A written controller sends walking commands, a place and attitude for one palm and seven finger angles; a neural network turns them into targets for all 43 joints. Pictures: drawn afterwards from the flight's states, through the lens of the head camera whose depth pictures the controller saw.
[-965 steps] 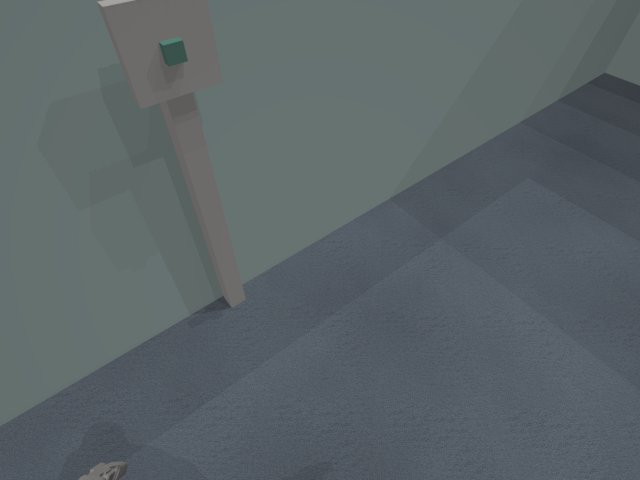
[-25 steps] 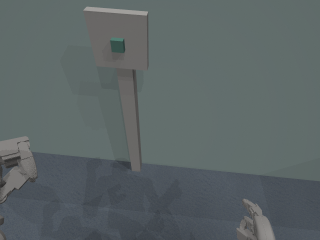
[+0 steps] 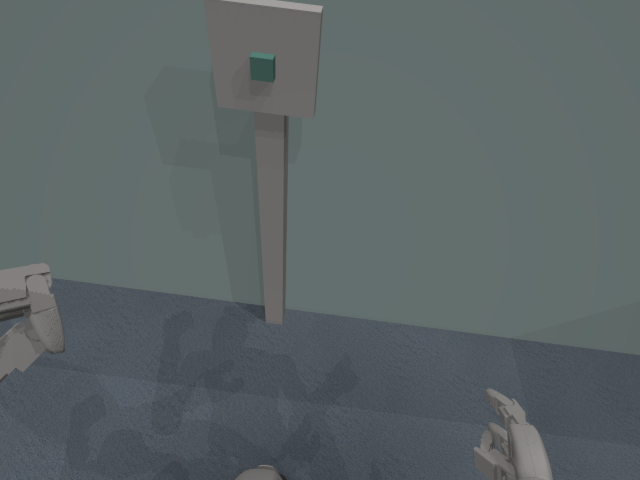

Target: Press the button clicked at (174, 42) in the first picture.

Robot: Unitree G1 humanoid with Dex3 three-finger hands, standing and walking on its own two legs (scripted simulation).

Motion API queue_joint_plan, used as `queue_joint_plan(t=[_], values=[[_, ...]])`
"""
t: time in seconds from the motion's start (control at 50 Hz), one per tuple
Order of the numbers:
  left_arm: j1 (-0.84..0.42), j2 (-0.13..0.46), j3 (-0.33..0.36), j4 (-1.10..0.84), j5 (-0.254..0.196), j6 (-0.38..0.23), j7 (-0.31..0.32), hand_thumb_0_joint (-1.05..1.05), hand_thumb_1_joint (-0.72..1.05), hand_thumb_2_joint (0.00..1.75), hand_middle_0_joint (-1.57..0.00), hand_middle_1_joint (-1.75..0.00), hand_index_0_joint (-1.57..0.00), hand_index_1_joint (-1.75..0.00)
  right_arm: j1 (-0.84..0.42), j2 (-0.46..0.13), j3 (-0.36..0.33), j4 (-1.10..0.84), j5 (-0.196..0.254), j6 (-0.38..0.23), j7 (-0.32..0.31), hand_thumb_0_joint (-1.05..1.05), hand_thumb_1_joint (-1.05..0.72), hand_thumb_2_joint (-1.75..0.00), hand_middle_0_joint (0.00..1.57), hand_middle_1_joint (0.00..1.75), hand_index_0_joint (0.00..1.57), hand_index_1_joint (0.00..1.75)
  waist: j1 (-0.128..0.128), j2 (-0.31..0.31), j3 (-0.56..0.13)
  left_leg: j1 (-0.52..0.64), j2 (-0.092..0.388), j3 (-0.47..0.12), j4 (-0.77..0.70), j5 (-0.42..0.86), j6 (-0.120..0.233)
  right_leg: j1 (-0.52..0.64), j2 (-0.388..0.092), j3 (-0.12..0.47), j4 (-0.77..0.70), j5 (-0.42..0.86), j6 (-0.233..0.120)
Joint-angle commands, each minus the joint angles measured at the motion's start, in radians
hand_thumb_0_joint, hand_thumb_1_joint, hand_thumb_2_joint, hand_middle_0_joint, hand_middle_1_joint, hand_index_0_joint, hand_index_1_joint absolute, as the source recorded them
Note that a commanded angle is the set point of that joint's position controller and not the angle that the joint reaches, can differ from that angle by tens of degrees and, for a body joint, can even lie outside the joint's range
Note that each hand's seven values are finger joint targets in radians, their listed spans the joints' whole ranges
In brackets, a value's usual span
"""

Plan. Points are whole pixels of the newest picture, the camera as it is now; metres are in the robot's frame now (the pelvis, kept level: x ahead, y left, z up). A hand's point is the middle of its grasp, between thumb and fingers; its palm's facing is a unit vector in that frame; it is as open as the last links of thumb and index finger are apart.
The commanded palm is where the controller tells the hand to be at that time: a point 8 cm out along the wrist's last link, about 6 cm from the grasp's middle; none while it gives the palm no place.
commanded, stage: step back with the hand held close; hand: left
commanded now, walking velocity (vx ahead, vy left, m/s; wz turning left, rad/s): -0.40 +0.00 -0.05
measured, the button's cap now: (263, 66) +0.69 +0.15 +0.18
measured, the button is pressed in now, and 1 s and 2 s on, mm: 0 0 0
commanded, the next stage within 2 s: stop stepping back and stand still in 0.08 s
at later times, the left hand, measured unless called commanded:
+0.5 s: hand out of the picture +0.12 +0.25 +0.19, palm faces +0.30 -0.86 -0.41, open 3.1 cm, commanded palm +0.06 +0.30 +0.19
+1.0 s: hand out of the picture +0.08 +0.27 +0.18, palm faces +0.33 -0.83 -0.44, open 3.1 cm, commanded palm +0.03 +0.32 +0.19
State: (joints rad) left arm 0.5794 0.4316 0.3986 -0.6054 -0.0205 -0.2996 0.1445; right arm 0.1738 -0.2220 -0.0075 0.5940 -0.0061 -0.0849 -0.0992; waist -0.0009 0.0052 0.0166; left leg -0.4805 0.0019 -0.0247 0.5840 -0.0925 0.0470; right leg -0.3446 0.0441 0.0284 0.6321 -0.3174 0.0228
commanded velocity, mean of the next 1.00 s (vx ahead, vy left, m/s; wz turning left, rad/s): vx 0.04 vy -0.03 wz -0.01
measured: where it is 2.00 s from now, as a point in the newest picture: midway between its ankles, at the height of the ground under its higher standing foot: outside the picture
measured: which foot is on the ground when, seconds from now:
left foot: down 0.00-0.18, up 0.20-0.30, down 0.32-0.54, up 0.56-0.70, down 0.72-1.00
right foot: up 0.00-0.18, down 0.20-1.00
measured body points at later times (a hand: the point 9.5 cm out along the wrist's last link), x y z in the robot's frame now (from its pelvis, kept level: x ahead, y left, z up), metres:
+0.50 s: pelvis -0.09 +0.02 +0.02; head -0.09 +0.06 +0.47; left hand +0.09 +0.30 +0.21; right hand +0.05 -0.20 -0.04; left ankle +0.02 +0.09 -0.72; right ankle -0.12 -0.08 -0.70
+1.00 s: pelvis -0.11 +0.04 +0.01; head -0.13 +0.06 +0.46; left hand +0.05 +0.31 +0.21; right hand +0.01 -0.19 -0.08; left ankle -0.09 +0.15 -0.70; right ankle -0.11 -0.05 -0.72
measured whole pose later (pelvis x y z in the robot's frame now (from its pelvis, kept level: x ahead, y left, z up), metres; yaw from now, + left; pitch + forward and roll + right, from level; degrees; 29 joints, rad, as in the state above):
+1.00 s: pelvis -0.11 +0.04 +0.01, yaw -3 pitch +0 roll -1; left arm 0.64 0.39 0.36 -0.59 -0.02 -0.23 0.14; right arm 0.28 -0.17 0.03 0.66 -0.02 -0.11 -0.06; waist -0.01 -0.03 -0.04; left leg -0.40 0.01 0.00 0.78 -0.34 0.00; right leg -0.25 0.02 -0.07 0.54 -0.28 -0.04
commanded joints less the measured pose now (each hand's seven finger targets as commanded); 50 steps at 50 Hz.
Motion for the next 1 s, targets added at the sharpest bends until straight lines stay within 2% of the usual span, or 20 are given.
queue_joint_plan(t=[0.0, 0.08, 0.12, 0.16, 0.18, 0.24, 0.28, 0.3, 0.34, 0.44, 0.48, 0.52, 0.54, 0.6, 0.66, 0.7, 0.74, 0.82, 0.88, 0.98], values=[[-0.055, 0.139, 0.123, -0.190, 0.009, -0.057, 0.006, 0.00, 0.90, 0.90, -1.30, -1.50, -1.30, -1.50, -0.095, -0.117, -0.055, -0.159, -0.025, -0.082, -0.001, 0.00, -0.90, -0.90, 0.20, 0.30, 0.20, 0.30, 0.010, 0.200, -0.111, -0.178, 0.326, -0.396, -0.523, -0.567, 0.108, 0.180, 0.056, 0.022, 0.416, -0.150, -0.025], [0.028, 0.099, 0.064, -0.229, -0.023, -0.036, 0.006, 0.00, 0.90, 0.90, -1.30, -1.50, -1.30, -1.50, -0.088, -0.100, -0.052, -0.155, -0.008, -0.104, 0.036, 0.00, -0.90, -0.90, 0.20, 0.30, 0.20, 0.30, 0.020, 0.276, -0.184, 0.066, 0.208, -0.151, -0.456, -0.369, 0.003, 0.140, 0.048, -0.084, 0.084, -0.248, -0.054], [0.037, 0.118, 0.064, -0.228, -0.036, -0.031, 0.000, 0.00, 0.90, 0.90, -1.30, -1.50, -1.30, -1.50, -0.068, -0.092, -0.043, -0.132, -0.010, -0.096, 0.043, 0.00, -0.90, -0.90, 0.20, 0.30, 0.20, 0.30, 0.022, 0.209, -0.195, 0.169, 0.154, -0.073, -0.332, -0.261, -0.064, 0.119, -0.005, -0.068, -0.240, -0.187, -0.083], [-0.025, 0.177, 0.088, -0.259, -0.034, -0.041, 0.010, 0.00, 0.90, 0.90, -1.30, -1.50, -1.30, -1.50, -0.061, -0.082, -0.035, -0.104, -0.008, -0.073, 0.036, 0.00, -0.90, -0.90, 0.20, 0.30, 0.20, 0.30, 0.009, -0.119, -0.166, 0.350, 0.010, 0.001, 0.197, -0.162, -0.111, -0.241, -0.342, 0.308, -0.497, -0.105, -0.198], [-0.078, 0.206, 0.132, -0.286, -0.032, -0.042, 0.028, 0.00, 0.90, 0.90, -1.30, -1.50, -1.30, -1.50, -0.064, -0.078, -0.022, -0.096, -0.042, -0.075, 0.030, 0.00, -0.90, -0.90, 0.20, 0.30, 0.20, 0.30, 0.019, -0.099, -0.141, 0.270, -0.007, 0.010, 0.340, -0.258, -0.109, -0.237, -0.418, 0.288, -0.448, 0.164, -0.239], [-0.120, 0.115, 0.069, -0.176, -0.021, 0.026, 0.010, 0.00, 0.90, 0.90, -1.30, -1.50, -1.30, -1.50, -0.060, -0.081, -0.023, -0.110, -0.005, -0.079, 0.004, 0.00, -0.90, -0.90, 0.20, 0.30, 0.20, 0.30, -0.025, -0.214, -0.110, 0.258, 0.025, -0.022, 0.195, -0.195, -0.062, -0.123, -0.270, 0.064, -0.260, 0.202, -0.139], [-0.106, 0.096, 0.054, -0.155, -0.018, 0.049, 0.004, 0.00, 0.90, 0.90, -1.30, -1.50, -1.30, -1.50, -0.083, -0.114, -0.026, -0.122, 0.002, -0.088, -0.017, 0.00, -0.90, -0.90, 0.20, 0.30, 0.20, 0.30, -0.021, 0.133, -0.035, 0.283, 0.098, -0.113, -0.205, -0.081, -0.046, -0.124, -0.120, -0.042, -0.070, -0.012, -0.039], [-0.083, 0.109, 0.067, -0.174, -0.012, 0.037, 0.009, 0.00, 0.90, 0.90, -1.30, -1.50, -1.30, -1.50, -0.076, -0.125, -0.021, -0.135, 0.003, -0.107, -0.016, 0.00, -0.90, -0.90, 0.20, 0.30, 0.20, 0.30, 0.001, 0.296, -0.063, 0.243, 0.206, -0.288, -0.348, -0.122, -0.011, -0.057, -0.034, -0.048, 0.017, -0.103, -0.015], [-0.062, 0.128, 0.092, -0.230, -0.017, 0.021, 0.014, 0.00, 0.90, 0.90, -1.30, -1.50, -1.30, -1.50, -0.055, -0.094, -0.016, -0.132, -0.010, -0.122, -0.003, 0.00, -0.90, -0.90, 0.20, 0.30, 0.20, 0.30, -0.005, 0.286, -0.128, 0.200, 0.255, -0.448, -0.566, -0.598, -0.067, 0.009, 0.015, 0.004, 0.199, -0.230, -0.027], [0.120, 0.089, 0.050, -0.238, 0.003, 0.054, 0.014, 0.00, 0.90, 0.90, -1.30, -1.50, -1.30, -1.50, -0.056, -0.104, -0.020, -0.156, -0.018, -0.101, 0.026, 0.00, -0.90, -0.90, 0.20, 0.30, 0.20, 0.30, 0.011, 0.208, -0.111, 0.069, 0.141, -0.129, -0.508, -0.474, -0.092, 0.260, 0.037, -0.123, -0.093, -0.194, -0.053], [0.137, 0.124, 0.073, -0.220, 0.004, 0.069, 0.010, 0.00, 0.90, 0.90, -1.30, -1.50, -1.30, -1.50, -0.052, -0.098, -0.026, -0.161, -0.020, -0.075, 0.024, 0.00, -0.90, -0.90, 0.20, 0.30, 0.20, 0.30, 0.006, 0.086, -0.100, 0.057, 0.046, -0.009, -0.251, -0.376, -0.088, 0.245, -0.056, -0.045, -0.300, -0.156, -0.097], [0.048, 0.161, 0.117, -0.254, -0.022, 0.069, 0.011, 0.00, 0.90, 0.90, -1.30, -1.50, -1.30, -1.50, -0.043, -0.086, -0.031, -0.138, -0.023, -0.041, 0.017, 0.00, -0.90, -0.90, 0.20, 0.30, 0.20, 0.30, 0.001, -0.145, -0.114, 0.120, -0.013, 0.025, 0.281, -0.211, -0.075, -0.048, -0.365, 0.264, -0.469, -0.267, -0.227], [-0.055, 0.201, 0.157, -0.287, -0.023, 0.057, 0.016, 0.00, 0.90, 0.90, -1.30, -1.50, -1.30, -1.50, -0.033, -0.092, -0.030, -0.120, -0.029, -0.036, 0.020, 0.00, -0.90, -0.90, 0.20, 0.30, 0.20, 0.30, -0.007, -0.172, -0.127, 0.069, 0.023, -0.007, 0.399, -0.219, -0.077, -0.071, -0.402, 0.247, -0.435, -0.295, -0.244], [-0.063, 0.096, 0.072, -0.111, -0.008, 0.075, 0.025, 0.00, 0.90, 0.90, -1.30, -1.50, -1.30, -1.50, -0.038, -0.100, -0.032, -0.100, -0.013, -0.059, -0.002, 0.00, -0.90, -0.90, 0.20, 0.30, 0.20, 0.30, -0.027, -0.162, -0.014, 0.182, 0.065, -0.002, 0.305, -0.280, -0.040, -0.230, -0.328, 0.131, -0.420, -0.411, -0.177], [-0.113, 0.079, 0.031, -0.122, 0.006, 0.059, 0.033, 0.00, 0.90, 0.90, -1.30, -1.50, -1.30, -1.50, -0.041, -0.109, -0.015, -0.082, -0.014, -0.083, -0.018, 0.00, -0.90, -0.90, 0.20, 0.30, 0.20, 0.30, -0.030, 0.085, 0.032, 0.228, 0.061, 0.016, -0.113, -0.324, -0.008, -0.144, -0.215, 0.015, -0.199, -0.316, -0.122], [-0.137, 0.098, 0.039, -0.211, 0.009, 0.032, 0.034, 0.00, 0.90, 0.90, -1.30, -1.50, -1.30, -1.50, -0.043, -0.136, -0.020, -0.121, -0.008, -0.103, -0.019, 0.00, -0.90, -0.90, 0.20, 0.30, 0.20, 0.30, -0.015, 0.298, 0.023, 0.198, 0.246, -0.323, -0.320, -0.360, 0.069, -0.119, -0.049, -0.091, 0.094, -0.150, -0.036], [-0.103, 0.134, 0.082, -0.210, 0.016, 0.024, 0.026, 0.00, 0.90, 0.90, -1.30, -1.50, -1.30, -1.50, -0.046, -0.096, -0.015, -0.106, -0.022, -0.109, -0.001, 0.00, -0.90, -0.90, 0.20, 0.30, 0.20, 0.30, -0.021, 0.287, 0.016, 0.035, 0.291, -0.452, -0.490, -0.667, 0.096, -0.022, -0.039, -0.051, 0.262, -0.202, -0.037], [0.056, 0.112, 0.077, -0.201, 0.020, 0.029, 0.019, 0.00, 0.90, 0.90, -1.30, -1.50, -1.30, -1.50, -0.046, -0.104, -0.018, -0.131, -0.016, -0.101, 0.025, 0.00, -0.90, -0.90, 0.20, 0.30, 0.20, 0.30, 0.006, 0.141, -0.024, -0.063, 0.158, -0.139, -0.298, -0.448, 0.018, 0.259, -0.050, -0.074, -0.136, -0.089, -0.049], [0.035, 0.126, 0.107, -0.170, -0.003, 0.035, 0.019, 0.00, 0.90, 0.90, -1.30, -1.50, -1.30, -1.50, -0.030, -0.094, -0.033, -0.128, -0.011, -0.076, 0.030, 0.00, -0.90, -0.90, 0.20, 0.30, 0.20, 0.30, 0.003, -0.163, -0.052, -0.032, -0.008, 0.024, 0.287, -0.276, -0.053, 0.075, -0.375, 0.381, -0.451, -0.233, -0.219], [-0.015, 0.064, 0.056, -0.090, -0.007, 0.034, 0.025, 0.00, 0.90, 0.90, -1.30, -1.50, -1.30, -1.50, -0.034, -0.074, -0.011, -0.095, -0.007, -0.090, 0.005, 0.00, -0.90, -0.90, 0.20, 0.30, 0.20, 0.30, -0.023, -0.088, -0.040, 0.189, 0.041, 0.032, -0.003, -0.182, -0.028, 0.015, -0.268, 0.103, -0.312, 0.038, -0.144]])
